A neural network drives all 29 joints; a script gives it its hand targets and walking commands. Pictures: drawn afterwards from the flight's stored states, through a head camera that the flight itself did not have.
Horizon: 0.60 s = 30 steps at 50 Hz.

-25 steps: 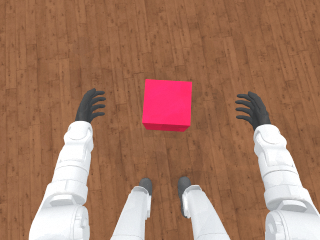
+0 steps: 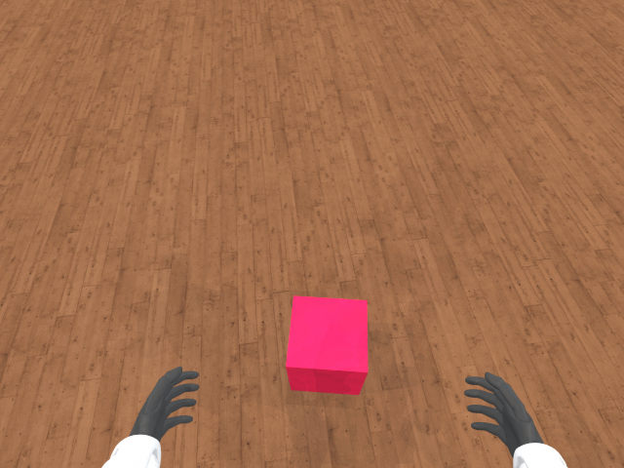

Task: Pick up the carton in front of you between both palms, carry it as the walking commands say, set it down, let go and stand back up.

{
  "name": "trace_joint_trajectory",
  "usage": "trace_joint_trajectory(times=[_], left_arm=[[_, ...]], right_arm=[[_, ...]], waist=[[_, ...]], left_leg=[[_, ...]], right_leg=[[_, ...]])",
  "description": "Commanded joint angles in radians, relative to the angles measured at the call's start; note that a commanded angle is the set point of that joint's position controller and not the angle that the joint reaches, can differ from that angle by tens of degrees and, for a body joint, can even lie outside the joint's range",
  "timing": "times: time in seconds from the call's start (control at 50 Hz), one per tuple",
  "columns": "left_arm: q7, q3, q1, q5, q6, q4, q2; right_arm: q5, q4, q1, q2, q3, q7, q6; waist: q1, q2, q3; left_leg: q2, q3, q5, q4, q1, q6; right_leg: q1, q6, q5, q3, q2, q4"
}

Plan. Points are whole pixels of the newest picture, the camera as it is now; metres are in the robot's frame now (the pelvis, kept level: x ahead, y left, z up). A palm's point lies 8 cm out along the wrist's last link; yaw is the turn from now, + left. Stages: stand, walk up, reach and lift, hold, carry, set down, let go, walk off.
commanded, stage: let go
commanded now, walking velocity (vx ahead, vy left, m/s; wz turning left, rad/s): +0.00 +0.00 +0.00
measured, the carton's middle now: (327, 347) +0.48 -0.01 -0.65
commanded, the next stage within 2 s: stand in 0.44 s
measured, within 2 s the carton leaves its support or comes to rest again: neither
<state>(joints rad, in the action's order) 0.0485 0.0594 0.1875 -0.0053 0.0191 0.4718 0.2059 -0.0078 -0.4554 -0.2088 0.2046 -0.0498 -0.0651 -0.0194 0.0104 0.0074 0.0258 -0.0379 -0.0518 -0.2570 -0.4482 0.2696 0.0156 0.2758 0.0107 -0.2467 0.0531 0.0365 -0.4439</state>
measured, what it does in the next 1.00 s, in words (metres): stands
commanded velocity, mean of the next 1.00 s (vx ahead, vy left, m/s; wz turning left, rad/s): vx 0.00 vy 0.00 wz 0.00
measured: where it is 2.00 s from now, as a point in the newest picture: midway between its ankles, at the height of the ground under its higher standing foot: outside the picture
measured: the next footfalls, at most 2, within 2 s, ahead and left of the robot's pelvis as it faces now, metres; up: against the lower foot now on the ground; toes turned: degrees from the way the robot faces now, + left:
none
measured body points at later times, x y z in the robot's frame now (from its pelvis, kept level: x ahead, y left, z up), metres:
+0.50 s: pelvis +0.00 +0.00 +0.00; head +0.00 +0.00 +0.45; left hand +0.16 +0.24 -0.09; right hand +0.17 -0.25 -0.08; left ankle -0.02 +0.11 -0.74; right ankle -0.02 -0.11 -0.74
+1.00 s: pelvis +0.00 +0.00 +0.00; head +0.00 -0.01 +0.45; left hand +0.12 +0.28 -0.11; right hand +0.13 -0.28 -0.11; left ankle -0.02 +0.11 -0.74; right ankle -0.02 -0.11 -0.74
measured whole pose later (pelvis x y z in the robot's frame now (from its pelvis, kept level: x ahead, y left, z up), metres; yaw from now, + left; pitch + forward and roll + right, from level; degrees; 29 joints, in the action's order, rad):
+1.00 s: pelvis +0.00 +0.00 +0.00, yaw +0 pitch -2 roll +0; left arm -0.03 0.06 0.21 -0.02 -0.01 0.78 0.28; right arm 0.02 -0.77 -0.21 0.29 -0.05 0.03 0.01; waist 0.00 -0.01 0.02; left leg -0.03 -0.05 -0.30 -0.49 0.16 0.01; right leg 0.16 0.02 -0.29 0.03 0.04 -0.48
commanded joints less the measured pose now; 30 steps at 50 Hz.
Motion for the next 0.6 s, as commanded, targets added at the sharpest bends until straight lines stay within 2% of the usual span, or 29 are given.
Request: trace_joint_trajectory(times=[0.0,0.08,0.16,0.38,0.4,0.42,0.44,0.48,0.52,0.58], left_arm=[[0.009,0.009,-0.020,0.004,0.015,-0.118,0.087],[0.021,0.005,-0.016,0.003,0.063,-0.135,0.090],[0.025,0.006,-0.023,0.000,0.099,-0.140,0.093],[0.023,0.017,-0.013,-0.016,0.118,-0.152,0.094],[0.004,0.017,0.038,0.003,0.084,-0.099,0.101],[-0.005,0.013,0.030,-0.003,0.078,-0.114,0.105],[-0.036,0.054,-0.019,-0.005,0.042,0.032,0.210],[-0.055,0.051,-0.007,-0.006,0.010,0.058,0.191],[-0.060,0.048,-0.007,-0.008,-0.008,0.082,0.175],[-0.061,0.046,-0.013,-0.008,-0.025,0.118,0.181]], right_arm=[[-0.001,0.109,0.029,0.097,-0.016,-0.006,-0.015],[0.009,0.119,0.035,0.105,-0.018,-0.010,-0.063],[0.019,0.120,0.036,0.105,-0.022,-0.010,-0.101],[0.029,0.138,0.034,0.098,-0.025,-0.009,-0.119],[0.041,0.196,0.068,0.126,-0.022,0.020,-0.175],[0.039,0.186,0.036,0.113,-0.012,0.032,-0.187],[0.007,-0.003,0.062,0.216,-0.062,0.055,-0.097],[0.017,-0.036,0.044,0.183,-0.052,0.064,-0.026],[0.020,-0.069,0.054,0.171,-0.051,0.068,0.007],[0.024,-0.112,0.061,0.183,-0.053,0.071,0.025]], waist=[[-0.009,-0.028,-0.070],[-0.010,-0.018,0.019],[-0.005,-0.005,0.058],[-0.011,-0.013,0.030],[-0.021,0.023,-0.026],[-0.018,-0.001,-0.015],[-0.012,-0.044,-0.045],[-0.004,-0.023,-0.044],[-0.008,-0.017,-0.025],[-0.008,-0.020,-0.039]], left_leg=[[0.018,0.019,0.161,0.088,-0.110,-0.032],[0.021,0.025,0.098,0.102,-0.121,-0.027],[0.020,0.028,0.087,0.095,-0.142,-0.025],[0.011,0.024,0.188,0.067,-0.178,-0.028],[0.013,0.024,0.251,0.042,-0.221,-0.021],[0.011,0.025,0.260,0.032,-0.204,-0.022],[0.047,0.019,0.156,-0.014,-0.105,-0.034],[0.058,-0.009,0.104,-0.005,-0.108,-0.024],[0.068,-0.027,0.086,0.006,-0.091,-0.020],[0.076,-0.040,0.166,-0.001,-0.098,-0.016]], right_leg=[[-0.138,-0.021,0.154,-0.030,-0.003,0.068],[-0.157,-0.019,0.091,-0.037,-0.003,0.078],[-0.169,-0.019,0.080,-0.041,-0.004,0.073],[-0.217,-0.020,0.179,-0.031,-0.002,0.053],[-0.204,-0.030,0.177,-0.040,0.022,0.021],[-0.196,-0.028,0.178,-0.036,0.016,0.019],[-0.104,-0.037,0.150,-0.010,-0.053,0.010],[-0.075,-0.020,0.112,0.016,-0.064,0.017],[-0.061,-0.016,0.081,0.029,-0.066,0.026],[-0.071,-0.011,0.156,0.035,-0.072,0.017]])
